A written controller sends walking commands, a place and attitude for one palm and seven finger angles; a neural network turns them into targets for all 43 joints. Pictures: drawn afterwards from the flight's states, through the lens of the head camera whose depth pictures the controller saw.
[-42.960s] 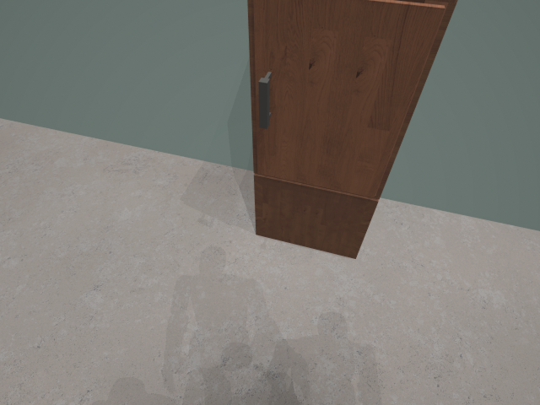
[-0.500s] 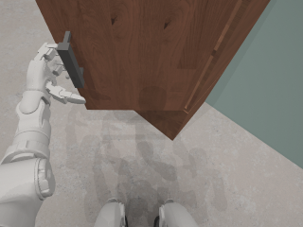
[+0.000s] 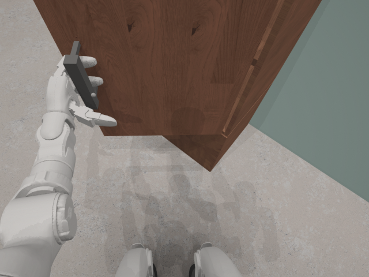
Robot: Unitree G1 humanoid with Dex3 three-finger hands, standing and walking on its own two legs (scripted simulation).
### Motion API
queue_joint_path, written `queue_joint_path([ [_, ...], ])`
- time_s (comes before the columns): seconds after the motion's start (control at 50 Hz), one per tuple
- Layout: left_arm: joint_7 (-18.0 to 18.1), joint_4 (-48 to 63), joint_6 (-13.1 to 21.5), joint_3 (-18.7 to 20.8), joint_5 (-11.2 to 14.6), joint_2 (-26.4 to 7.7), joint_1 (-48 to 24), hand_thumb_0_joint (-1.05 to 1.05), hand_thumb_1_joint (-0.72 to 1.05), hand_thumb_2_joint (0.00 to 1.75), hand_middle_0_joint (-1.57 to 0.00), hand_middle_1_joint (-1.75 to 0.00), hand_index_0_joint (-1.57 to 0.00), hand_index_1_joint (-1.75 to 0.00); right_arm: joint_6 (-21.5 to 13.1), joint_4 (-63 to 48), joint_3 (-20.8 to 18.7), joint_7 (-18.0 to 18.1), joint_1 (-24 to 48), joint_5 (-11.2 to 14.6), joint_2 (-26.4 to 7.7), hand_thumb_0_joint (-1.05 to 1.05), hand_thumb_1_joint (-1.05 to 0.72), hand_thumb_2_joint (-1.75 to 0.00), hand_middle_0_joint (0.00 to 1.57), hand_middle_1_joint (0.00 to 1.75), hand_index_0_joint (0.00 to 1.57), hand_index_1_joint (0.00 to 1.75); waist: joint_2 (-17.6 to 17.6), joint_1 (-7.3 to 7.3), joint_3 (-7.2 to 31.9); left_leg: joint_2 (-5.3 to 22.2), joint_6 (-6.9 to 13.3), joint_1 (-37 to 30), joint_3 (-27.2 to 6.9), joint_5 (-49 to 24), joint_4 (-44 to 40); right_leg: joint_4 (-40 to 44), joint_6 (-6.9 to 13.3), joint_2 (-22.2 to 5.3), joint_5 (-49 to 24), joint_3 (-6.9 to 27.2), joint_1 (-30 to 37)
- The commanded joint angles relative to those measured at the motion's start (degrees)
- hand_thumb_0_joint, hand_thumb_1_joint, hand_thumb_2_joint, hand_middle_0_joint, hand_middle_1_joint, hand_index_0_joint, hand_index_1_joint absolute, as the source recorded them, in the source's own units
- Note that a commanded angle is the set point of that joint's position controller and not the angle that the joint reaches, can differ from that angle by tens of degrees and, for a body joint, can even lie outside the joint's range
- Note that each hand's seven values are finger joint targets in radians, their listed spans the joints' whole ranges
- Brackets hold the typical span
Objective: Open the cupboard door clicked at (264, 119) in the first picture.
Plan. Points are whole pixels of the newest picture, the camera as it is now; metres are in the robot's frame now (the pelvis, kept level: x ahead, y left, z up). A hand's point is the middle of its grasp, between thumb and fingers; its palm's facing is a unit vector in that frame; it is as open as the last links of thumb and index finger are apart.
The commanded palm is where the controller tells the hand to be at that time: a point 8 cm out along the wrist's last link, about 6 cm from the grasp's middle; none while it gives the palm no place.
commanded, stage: slide the fingers in behind the handle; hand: left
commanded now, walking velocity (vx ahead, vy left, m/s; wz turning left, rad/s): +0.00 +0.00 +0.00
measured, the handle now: (85, 77) +0.54 +0.19 +0.06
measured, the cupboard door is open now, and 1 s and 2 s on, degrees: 42 41 78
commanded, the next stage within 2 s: close the thumb around the handle in 0.28 s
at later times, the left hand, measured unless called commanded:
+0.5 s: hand (91, 96) +0.49 +0.17 +0.06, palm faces -0.02 -1.00 -0.02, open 13.7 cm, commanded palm +0.47 +0.22 +0.07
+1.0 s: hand (92, 95) +0.49 +0.17 +0.06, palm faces -0.05 -1.00 -0.01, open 5.9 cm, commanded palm +0.47 +0.21 +0.07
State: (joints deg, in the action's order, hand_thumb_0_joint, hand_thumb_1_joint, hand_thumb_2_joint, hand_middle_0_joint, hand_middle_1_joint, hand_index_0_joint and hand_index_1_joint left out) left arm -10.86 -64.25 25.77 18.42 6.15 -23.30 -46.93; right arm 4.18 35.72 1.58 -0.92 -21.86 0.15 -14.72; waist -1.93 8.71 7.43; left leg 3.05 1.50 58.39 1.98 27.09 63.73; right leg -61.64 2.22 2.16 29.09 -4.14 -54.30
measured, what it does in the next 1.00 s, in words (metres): stands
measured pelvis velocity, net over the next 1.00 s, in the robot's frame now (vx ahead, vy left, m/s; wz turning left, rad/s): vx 0.00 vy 0.01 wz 0.00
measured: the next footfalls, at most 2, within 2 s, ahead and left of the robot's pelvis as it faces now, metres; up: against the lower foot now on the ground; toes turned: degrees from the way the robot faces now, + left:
none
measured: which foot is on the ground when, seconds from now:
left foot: down 0.00-1.00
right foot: down 0.00-1.00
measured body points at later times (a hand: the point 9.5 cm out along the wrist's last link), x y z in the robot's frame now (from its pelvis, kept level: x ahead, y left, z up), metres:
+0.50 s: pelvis +0.00 +0.00 +0.00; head +0.12 +0.02 +0.43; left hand +0.48 +0.22 +0.07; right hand +0.03 -0.26 -0.12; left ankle +0.03 +0.10 -0.65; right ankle +0.00 -0.10 -0.65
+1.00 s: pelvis +0.00 +0.01 +0.00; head +0.13 +0.03 +0.43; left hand +0.49 +0.22 +0.06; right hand +0.02 -0.26 -0.12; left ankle +0.03 +0.10 -0.65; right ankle +0.00 -0.10 -0.65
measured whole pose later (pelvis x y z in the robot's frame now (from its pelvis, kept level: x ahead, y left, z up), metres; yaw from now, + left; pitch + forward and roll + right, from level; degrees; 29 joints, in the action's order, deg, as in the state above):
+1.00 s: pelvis +0.00 +0.01 +0.00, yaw +0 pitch +23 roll -3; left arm -12.4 -65.6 25.4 17.6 6.1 -23.7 -49.0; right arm 3.7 36.0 1.7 -0.3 -21.4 0.0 -15.1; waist -1.9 9.0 7.3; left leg 2.7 2.1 60.0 1.5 27.5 64.8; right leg -61.8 1.6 2.0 29.1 -4.4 -55.3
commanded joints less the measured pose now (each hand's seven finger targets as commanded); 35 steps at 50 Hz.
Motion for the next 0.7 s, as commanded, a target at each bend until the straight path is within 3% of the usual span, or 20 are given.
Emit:
queue_joint_path([
  [0.0, -0.9, 12.2, 4.3, 0.3, 0.9, -10.9, -24.2, 0.0, -0.5, 0.3, -0.3, -1.2, -0.3, -1.2, -0.8, -3.0, -3.9, 0.7, -7.3, 0.1, -9.5, 0.0, -0.9, -0.9, 0.2, 0.3, 0.2, 0.3, -3.3, 0.89, 25.9, -2.1, 0.7, -21.6, -4.1, -19.3, -5.4, 8.7, -1.3, 1.2, -21.8, 3.7, 9.4],
  [0.08, -1.3, 11.5, 4.3, 2.4, 1.3, -13.1, -23.4, 0.0, -0.5, 0.3, -0.3, -1.2, -0.3, -1.2, -0.9, -2.8, -3.9, 1.0, -7.6, 0.1, -9.7, 0.0, -0.9, -0.9, 0.2, 0.3, 0.2, 0.3, -2.3, 0.32, 26.2, -2.2, 0.8, -20.2, -3.9, -19.1, -5.3, 8.7, -1.4, 1.2, -22.3, 4.0, 10.8],
  [0.12, -1.6, 12.7, 4.5, 1.8, 1.4, -12.5, -22.9, 0.0, -0.5, 0.3, -0.3, -1.2, -0.3, -1.2, -1.0, -3.2, -3.8, 0.9, -7.6, 0.1, -9.5, 0.0, -0.9, -0.9, 0.2, 0.3, 0.2, 0.3, -4.4, -0.11, 26.6, -2.3, 0.7, -21.4, -4.0, -20.6, -5.4, 8.2, -1.1, 1.2, -23.4, 3.8, 10.8],
  [0.14, -1.8, 12.8, 4.5, 0.7, 1.5, -11.3, -23.6, 0.0, -0.5, 0.3, -0.3, -1.2, -0.3, -1.2, -1.0, -3.0, -3.8, 0.9, -7.3, 0.2, -9.4, 0.0, -0.9, -0.9, 0.2, 0.3, 0.2, 0.3, -4.6, 0.32, 27.0, -2.1, 0.6, -22.4, -4.1, -20.9, -5.3, 8.2, -1.2, 1.1, -23.2, 3.6, 9.8],
  [0.16, -1.8, 11.1, 4.2, 1.8, 1.5, -12.3, -22.3, 0.0, -0.5, 0.3, -0.3, -1.2, -0.3, -1.2, -0.9, -2.8, -3.9, 0.9, -7.4, 0.2, -9.6, 0.0, -0.9, -0.9, 0.2, 0.3, 0.2, 0.3, -3.2, 0.08, 25.5, -2.0, 0.6, -21.4, -4.2, -20.2, -5.4, 8.5, -1.2, 1.2, -22.6, 3.6, 9.9],
  [0.18, -1.8, 10.5, 3.8, 1.5, 1.6, -12.4, -22.7, 0.0, -0.5, 0.3, -0.3, -1.2, -0.3, -1.2, -0.8, -2.9, -3.8, 1.0, -7.3, 0.2, -9.8, 0.0, -0.9, -0.9, 0.2, 0.3, 0.2, 0.3, -2.2, 0.78, 24.2, -2.0, 0.8, -20.2, -4.1, -19.0, -5.4, 8.8, -1.4, 1.2, -21.8, 3.8, 9.5],
  [0.24, -1.6, 12.5, 4.4, 1.1, 1.5, -12.0, -24.8, 0.0, -0.5, 0.3, -0.3, -1.2, -0.3, -1.2, -1.1, -2.9, -3.9, 1.1, -7.1, 0.2, -9.7, 0.0, -0.9, -0.9, 0.2, 0.3, 0.2, 0.3, -5.0, 0.46, 26.3, -2.1, 0.5, -22.6, -4.5, -20.0, -5.2, 8.2, -1.1, 1.1, -21.5, 3.5, 8.3],
  [0.3, -1.5, 11.4, 4.2, 0.9, 1.6, -11.6, -24.5, 0.0, -0.5, 0.3, -0.3, -1.2, -0.3, -1.2, -1.1, -2.8, -3.9, 1.1, -7.1, 0.1, -9.8, 0.0, -0.9, -0.9, 0.2, 0.3, 0.2, 0.3, -3.2, 0.95, 25.0, -2.0, 0.7, -21.7, -4.4, -19.3, -5.2, 8.5, -1.3, 1.1, -21.0, 3.5, 8.1],
  [0.36, -1.4, 10.9, 4.0, 1.4, 1.2, -12.9, -25.8, 0.0, -0.5, 0.3, -0.3, -1.2, -0.3, -1.2, -1.2, -2.8, -3.7, 1.3, -7.0, 0.1, -10.0, 0.0, -0.9, -0.9, 0.2, 0.3, 0.2, 0.3, -4.0, 0.99, 25.2, -2.0, 0.7, -20.9, -4.6, -18.3, -4.9, 8.1, -1.3, 1.1, -19.9, 3.6, 7.4],
  [0.4, -1.4, 10.8, 4.0, 0.9, 1.1, -12.1, -26.1, 0.0, -0.39, 0.35, -0.31, -1.21, -0.31, -1.21, -1.3, -2.8, -3.7, 1.3, -7.0, 0.1, -9.9, 0.0, -0.9, -0.9, 0.2, 0.3, 0.2, 0.3, -3.3, 1.0, 25.5, -2.1, 0.7, -21.3, -4.8, -18.0, -5.0, 8.3, -1.2, 1.2, -19.2, 3.5, 7.5],
  [0.44, -1.3, 11.7, 4.5, 2.4, 1.3, -13.5, -25.5, 0.0, -0.28, 0.4, -0.32, -1.22, -0.32, -1.22, -1.5, -2.9, -3.9, 1.3, -7.2, 0.0, -10.1, 0.0, -0.9, -0.9, 0.2, 0.3, 0.2, 0.3, -4.1, 0.42, 28.2, -1.9, 0.6, -22.8, -4.9, -20.1, -4.8, 7.7, -1.1, 1.1, -20.6, 3.4, 7.8],
  [0.48, -1.5, 11.7, 4.4, 1.4, 1.3, -12.4, -25.7, 0.0, -0.16, 0.44, -0.32, -1.24, -0.32, -1.24, -1.5, -2.9, -3.8, 1.3, -7.0, 0.0, -9.9, 0.0, -0.9, -0.9, 0.2, 0.3, 0.2, 0.3, -4.1, 0.73, 27.7, -1.9, 0.6, -22.6, -4.7, -20.2, -4.6, 7.8, -1.2, 1.2, -21.1, 3.4, 7.8],
  [0.52, -1.5, 10.4, 3.9, 2.2, 1.3, -13.7, -25.6, 0.0, -0.05, 0.49, -0.33, -1.25, -0.33, -1.25, -1.4, -2.7, -3.6, 1.3, -7.4, 0.0, -10.1, 0.0, -0.9, -0.9, 0.2, 0.3, 0.2, 0.3, -3.4, 0.99, 25.6, -1.9, 0.7, -21.3, -4.9, -19.7, -4.6, 7.7, -1.2, 1.3, -20.7, 3.3, 7.7],
  [0.58, -1.5, 11.7, 3.7, 2.0, 1.2, -13.3, -25.2, 0.0, 0.12, 0.56, -0.34, -1.27, -0.34, -1.27, -1.2, -3.1, -3.7, 1.3, -7.1, 0.0, -10.1, 0.0, -0.9, -0.9, 0.2, 0.3, 0.2, 0.3, -4.5, 0.54, 27.1, -1.8, 0.5, -22.6, -4.8, -20.4, -4.9, 7.8, -1.2, 1.2, -21.0, 3.2, 7.5],
  [0.6, -1.7, 11.5, 3.5, 0.7, 1.4, -11.7, -25.4, 0.0, 0.17, 0.59, -0.35, -1.27, -0.35, -1.27, -1.3, -3.1, -3.7, 1.2, -7.0, 0.1, -9.9, 0.0, -0.9, -0.9, 0.2, 0.3, 0.2, 0.3, -3.8, 0.98, 26.8, -1.9, 0.6, -22.4, -4.7, -20.0, -4.8, 8.0, -1.3, 1.3, -20.7, 3.2, 7.4],
  [0.62, -1.7, 11.8, 3.9, 1.9, 1.7, -12.5, -26.2, 0.0, 0.23, 0.61, -0.35, -1.28, -0.35, -1.28, -1.5, -3.0, -3.7, 1.2, -7.5, -0.1, -10.0, 0.0, -0.9, -0.9, 0.2, 0.3, 0.2, 0.3, -3.9, 1.06, 26.7, -1.9, 0.7, -22.7, -5.0, -20.7, -4.6, 7.7, -1.1, 1.3, -21.1, 3.1, 7.3],
  [0.64, -1.7, 11.3, 3.9, 3.1, 1.4, -14.3, -24.5, 0.0, 0.28, 0.64, -0.36, -1.28, -0.36, -1.28, -1.3, -3.0, -3.7, 1.3, -7.5, 0.0, -10.2, 0.0, -0.9, -0.9, 0.2, 0.3, 0.2, 0.3, -4.2, 0.04, 27.3, -1.8, 0.4, -22.6, -5.0, -21.0, -4.8, 7.5, -1.0, 1.3, -21.1, 3.0, 7.7],
  [0.68, -1.8, 10.9, 3.5, 0.9, 1.4, -12.0, -25.8, 0.0, 0.4, 0.68, -0.36, -1.3, -0.36, -1.3, -1.3, -2.9, -3.5, 1.2, -7.2, 0.0, -9.9, 0.0, -0.9, -0.9, 0.2, 0.3, 0.2, 0.3, -3.6, 1.26, 25.6, -1.8, 0.6, -21.7, -4.9, -19.5, -4.9, 7.9, -1.3, 1.3, -20.1, 3.0, 6.8],
])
